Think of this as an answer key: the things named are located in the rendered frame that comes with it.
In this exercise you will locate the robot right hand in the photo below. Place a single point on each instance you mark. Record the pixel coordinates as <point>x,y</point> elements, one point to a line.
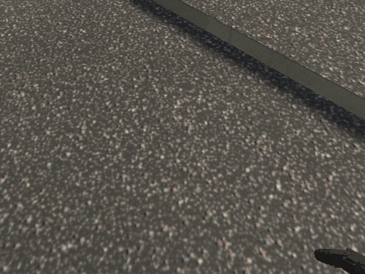
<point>351,261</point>

